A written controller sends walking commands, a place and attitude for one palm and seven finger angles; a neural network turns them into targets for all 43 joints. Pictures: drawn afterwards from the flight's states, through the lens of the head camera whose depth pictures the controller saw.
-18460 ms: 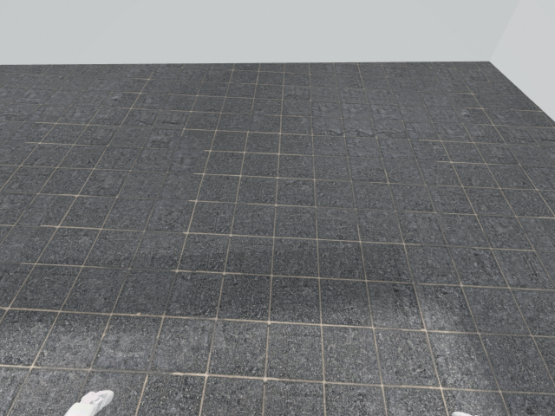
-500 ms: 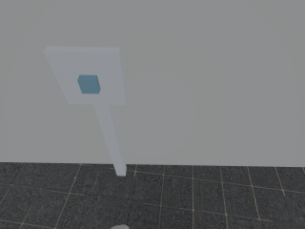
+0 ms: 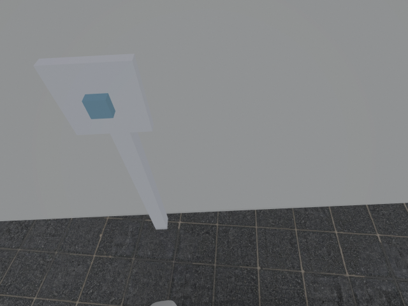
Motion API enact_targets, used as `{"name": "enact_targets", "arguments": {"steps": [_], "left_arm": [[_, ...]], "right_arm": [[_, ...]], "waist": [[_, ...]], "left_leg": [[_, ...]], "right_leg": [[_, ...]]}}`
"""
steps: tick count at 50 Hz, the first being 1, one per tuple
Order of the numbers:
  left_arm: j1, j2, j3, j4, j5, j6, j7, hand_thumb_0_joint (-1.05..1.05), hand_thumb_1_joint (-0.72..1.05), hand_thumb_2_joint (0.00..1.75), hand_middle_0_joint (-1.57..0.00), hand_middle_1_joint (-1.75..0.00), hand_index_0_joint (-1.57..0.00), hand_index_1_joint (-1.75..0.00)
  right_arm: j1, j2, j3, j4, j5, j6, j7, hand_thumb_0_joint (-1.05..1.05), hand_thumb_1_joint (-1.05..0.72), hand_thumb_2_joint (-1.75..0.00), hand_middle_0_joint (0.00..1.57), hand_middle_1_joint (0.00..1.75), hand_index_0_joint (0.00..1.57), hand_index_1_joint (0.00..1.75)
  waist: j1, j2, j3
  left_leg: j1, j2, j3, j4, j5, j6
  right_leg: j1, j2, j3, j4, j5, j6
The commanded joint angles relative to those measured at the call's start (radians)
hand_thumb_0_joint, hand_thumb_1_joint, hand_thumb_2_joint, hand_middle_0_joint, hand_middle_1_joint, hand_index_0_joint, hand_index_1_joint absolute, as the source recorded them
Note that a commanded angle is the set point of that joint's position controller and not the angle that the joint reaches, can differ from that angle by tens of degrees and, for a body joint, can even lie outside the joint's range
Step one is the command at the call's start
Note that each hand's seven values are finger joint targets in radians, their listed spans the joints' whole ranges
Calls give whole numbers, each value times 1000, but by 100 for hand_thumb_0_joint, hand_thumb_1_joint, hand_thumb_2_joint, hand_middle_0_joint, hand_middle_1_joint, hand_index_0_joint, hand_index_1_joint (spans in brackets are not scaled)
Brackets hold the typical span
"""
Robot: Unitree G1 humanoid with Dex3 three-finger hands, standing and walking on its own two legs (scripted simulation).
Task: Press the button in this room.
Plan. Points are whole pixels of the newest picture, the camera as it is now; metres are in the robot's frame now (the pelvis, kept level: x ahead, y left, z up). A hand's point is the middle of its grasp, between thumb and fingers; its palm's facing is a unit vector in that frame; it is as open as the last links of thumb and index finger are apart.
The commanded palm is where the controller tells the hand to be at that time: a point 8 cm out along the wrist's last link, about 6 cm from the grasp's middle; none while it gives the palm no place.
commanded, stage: come to a stop and stand still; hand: left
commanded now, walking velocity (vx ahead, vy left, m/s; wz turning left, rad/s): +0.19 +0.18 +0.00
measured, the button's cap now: (99, 105) +0.53 +0.30 +0.09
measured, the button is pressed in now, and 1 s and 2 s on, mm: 0 0 0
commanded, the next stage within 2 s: look again from close up in 0.92 s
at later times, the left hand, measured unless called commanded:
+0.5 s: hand out of the picture -0.05 +0.21 -0.17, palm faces +0.10 -0.98 -0.19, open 7.4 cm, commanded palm none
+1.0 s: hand out of the picture -0.02 +0.22 -0.17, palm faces +0.03 -0.98 -0.18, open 7.4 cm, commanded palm none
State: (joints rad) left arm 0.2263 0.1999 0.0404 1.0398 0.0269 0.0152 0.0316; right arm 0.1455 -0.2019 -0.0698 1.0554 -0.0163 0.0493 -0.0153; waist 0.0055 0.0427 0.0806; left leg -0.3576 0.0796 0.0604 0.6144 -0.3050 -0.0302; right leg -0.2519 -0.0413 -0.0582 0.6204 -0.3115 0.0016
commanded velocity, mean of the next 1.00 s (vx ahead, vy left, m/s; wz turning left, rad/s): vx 0.02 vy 0.04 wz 0.00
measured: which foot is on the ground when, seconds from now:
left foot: up 0.00-0.38, down 0.40-1.00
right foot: down 0.00-1.00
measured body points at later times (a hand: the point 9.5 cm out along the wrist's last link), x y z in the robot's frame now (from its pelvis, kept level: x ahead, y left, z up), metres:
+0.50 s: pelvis -0.02 +0.03 +0.01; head -0.01 +0.05 +0.46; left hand -0.05 +0.26 -0.16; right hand +0.01 -0.19 -0.14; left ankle -0.06 +0.14 -0.73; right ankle +0.00 -0.11 -0.73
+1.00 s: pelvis -0.01 +0.05 +0.02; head +0.00 +0.06 +0.46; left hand -0.02 +0.27 -0.15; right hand -0.04 -0.16 -0.15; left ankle -0.06 +0.14 -0.73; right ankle +0.00 -0.11 -0.73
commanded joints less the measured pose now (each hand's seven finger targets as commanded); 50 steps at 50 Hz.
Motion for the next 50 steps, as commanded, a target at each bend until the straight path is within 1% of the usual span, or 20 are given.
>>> {"name": "enact_targets", "arguments": {"steps": [1, 3, 5, 9, 13, 15, 17, 18, 19, 20, 21, 22, 25, 29, 32, 35, 37, 42, 45, 50], "left_arm": [[-9, 186, 25, -55, 3, -25, 0, 0, 90, 90, -20, -30, -20, -30], [-10, 152, 19, -45, -2, -29, 1, 0, 90, 90, -20, -30, -20, -30], [17, 147, 16, -38, -5, -34, -1, 0, 90, 90, -20, -30, -20, -30], [87, 140, 21, -18, -5, -39, 4, 0, 90, 90, -20, -30, -20, -30], [128, 143, 31, 7, 1, -38, 7, 0, 90, 90, -20, -30, -20, -30], [115, 149, 32, 16, 0, -37, 8, 0, 90, 90, -20, -30, -20, -30], [65, 138, 28, 20, -9, -34, 9, 0, 90, 90, -20, -30, -20, -30], [53, 118, 21, 20, -16, -30, 9, 0, 90, 90, -20, -30, -20, -30], [54, 85, 11, 17, -21, -26, 7, 0, 90, 90, -20, -30, -20, -30], [62, 49, 1, 18, -21, -23, 3, 0, 90, 90, -20, -30, -20, -30], [62, 32, -5, 28, -17, -19, 3, 0, 90, 90, -20, -30, -20, -30], [46, 27, -12, 41, -12, -14, 2, 0, 90, 90, -20, -30, -20, -30], [68, 31, -24, 75, -9, -12, 0, 0, 90, 90, -20, -30, -20, -30], [103, 33, -35, 105, -11, -10, 3, 0, 90, 90, -20, -30, -20, -30], [108, 32, -38, 108, -10, -11, 4, 0, 90, 90, -20, -30, -20, -30], [112, 29, -40, 109, -12, -12, 6, 0, 90, 90, -20, -30, -20, -30], [116, 28, -40, 108, -12, -13, 7, 0, 90, 90, -20, -30, -20, -30], [113, 28, -36, 106, -15, -19, 10, 0, 90, 90, -20, -30, -20, -30], [117, 29, -34, 106, -16, -22, 12, 0, 90, 90, -20, -30, -20, -30], [113, 29, -33, 103, -17, -22, 14, 0, 90, 90, -20, -30, -20, -30]], "right_arm": [[-23, -66, -8, -62, -1, -5, 16, 0, -90, -90, 20, 30, 20, 30], [48, -59, -3, -21, -5, -12, 19, 0, -90, -90, 20, 30, 20, 30], [97, -50, 2, -3, -3, -17, 22, 0, -90, -90, 20, 30, 20, 30], [107, -61, 4, -15, -4, -23, 18, 0, -90, -90, 20, 30, 20, 30], [88, -49, 13, -32, 2, -33, 10, 0, -90, -90, 20, 30, 20, 30], [116, -36, 18, -21, 6, -40, 5, 0, -90, -90, 20, 30, 20, 30], [189, -21, 24, 12, 10, -51, -1, 0, -90, -90, 20, 30, 20, 30], [214, -30, 26, 28, 10, -59, -4, 0, -90, -90, 20, 30, 20, 30], [225, -59, 23, 35, 8, -68, -8, 0, -90, -90, 20, 30, 20, 30], [208, -93, 18, 30, 4, -70, -13, 0, -90, -90, 20, 30, 20, 30], [172, -109, 19, 25, 4, -64, -16, 0, -90, -90, 20, 30, 20, 30], [141, -99, 22, 27, 6, -64, -18, 0, -90, -90, 20, 30, 20, 30], [143, -68, 33, 38, 10, -67, -25, 0, -90, -90, 20, 30, 20, 30], [167, -58, 36, 51, 12, -68, -26, 0, -90, -90, 20, 30, 20, 30], [180, -60, 37, 53, 14, -69, -25, 0, -90, -90, 20, 30, 20, 30], [190, -59, 39, 56, 13, -75, -26, 0, -90, -90, 20, 30, 20, 30], [199, -57, 38, 58, 14, -76, -26, 0, -90, -90, 20, 30, 20, 30], [229, -48, 38, 71, 14, -83, -31, 0, -90, -90, 20, 30, 20, 30], [237, -44, 37, 78, 14, -86, -32, 0, -90, -90, 20, 30, 20, 30], [248, -33, 37, 89, 14, -85, -32, 0, -90, -90, 20, 30, 20, 30]], "waist": [[20, -256, 77], [5, -190, 80], [7, -161, 50], [39, -180, -1], [69, -206, -65], [55, -205, -107], [14, -205, -134], [3, -158, -142], [-1, -59, -155], [10, 37, -134], [22, 47, -95], [21, 71, -51], [18, 74, 26], [13, 26, 54], [11, -10, 54], [9, 0, 40], [8, -14, 29], [2, -16, -8], [2, -23, -22], [2, -37, 4]], "left_leg": [[-27, -15, -67, 168, -137, 16], [-33, -13, -59, 198, -56, 15], [-47, -27, -46, 214, -32, 5], [-85, -22, -53, 199, -48, -10], [-59, -32, -42, 67, -128, -10], [12, -42, -29, -34, -107, -8], [175, -55, -9, -220, 45, -4], [263, -42, -19, -278, 120, 4], [328, 27, -78, -289, 189, 26], [297, 117, -164, -286, 257, 68], [229, 154, -169, -303, 230, 91], [177, 136, -161, -332, 201, 92], [145, 88, -122, -339, 249, 73], [151, 68, -107, -342, 211, 60], [146, 65, -113, -356, 170, 59], [166, 61, -111, -356, 208, 55], [179, 61, -105, -350, 226, 55], [221, 54, -85, -313, 375, 50], [237, 51, -76, -297, 409, 51], [214, 49, -72, -303, 364, 51]], "right_leg": [[-198, -288, 371, -515, -378, -112], [-125, -260, 287, -472, -197, -106], [-47, -245, 237, -438, -86, -99], [87, -270, 243, -409, 37, -123], [201, -288, 254, -349, 255, -158], [208, -276, 233, -315, 339, -155], [142, -226, 178, -258, 335, -109], [78, -178, 134, -221, 295, -73], [12, -122, 84, -173, 221, -37], [-22, -73, 33, -160, 143, -3], [6, -56, 4, -175, 82, 14], [30, -52, -7, -169, 87, 25], [54, -60, 4, -192, 149, 25], [61, -75, 13, -225, 173, 26], [69, -76, 16, -233, 177, 27], [71, -80, 14, -231, 189, 29], [74, -80, 15, -230, 196, 28], [97, -83, 14, -224, 251, 20], [103, -86, 15, -218, 280, 17], [107, -85, 20, -220, 279, 13]]}}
